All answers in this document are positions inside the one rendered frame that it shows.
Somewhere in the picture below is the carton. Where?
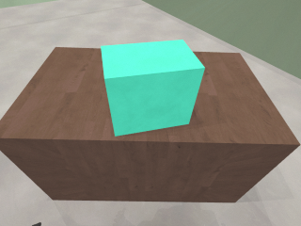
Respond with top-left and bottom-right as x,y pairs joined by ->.
101,40 -> 205,137

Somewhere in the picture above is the pedestal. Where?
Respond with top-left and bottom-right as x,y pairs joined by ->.
0,47 -> 301,203

